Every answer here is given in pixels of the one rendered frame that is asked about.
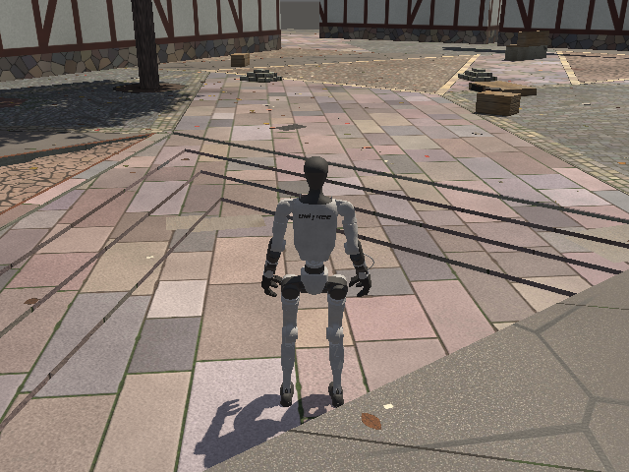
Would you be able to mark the robot left shin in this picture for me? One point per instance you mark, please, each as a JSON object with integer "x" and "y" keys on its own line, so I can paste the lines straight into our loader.
{"x": 287, "y": 360}

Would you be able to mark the robot right forearm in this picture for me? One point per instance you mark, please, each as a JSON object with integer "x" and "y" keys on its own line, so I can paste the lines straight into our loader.
{"x": 359, "y": 263}

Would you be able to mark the left robot hand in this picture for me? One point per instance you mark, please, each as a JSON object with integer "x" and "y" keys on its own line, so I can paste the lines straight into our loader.
{"x": 266, "y": 282}

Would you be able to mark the right robot hand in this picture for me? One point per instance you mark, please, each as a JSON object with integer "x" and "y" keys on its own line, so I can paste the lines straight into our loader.
{"x": 367, "y": 283}

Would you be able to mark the robot left forearm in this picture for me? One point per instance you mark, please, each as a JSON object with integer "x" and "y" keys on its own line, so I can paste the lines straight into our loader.
{"x": 271, "y": 262}

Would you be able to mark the robot right shin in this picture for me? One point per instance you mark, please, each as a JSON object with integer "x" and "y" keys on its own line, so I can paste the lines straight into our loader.
{"x": 336, "y": 358}

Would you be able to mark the right robot upper arm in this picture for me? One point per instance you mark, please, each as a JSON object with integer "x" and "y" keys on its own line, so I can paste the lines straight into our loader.
{"x": 350, "y": 226}

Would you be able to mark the robot shin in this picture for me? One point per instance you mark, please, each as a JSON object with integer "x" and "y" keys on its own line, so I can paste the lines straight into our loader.
{"x": 336, "y": 358}
{"x": 287, "y": 360}

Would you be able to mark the left robot upper arm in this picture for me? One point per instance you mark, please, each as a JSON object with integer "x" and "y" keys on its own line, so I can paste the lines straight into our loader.
{"x": 284, "y": 208}

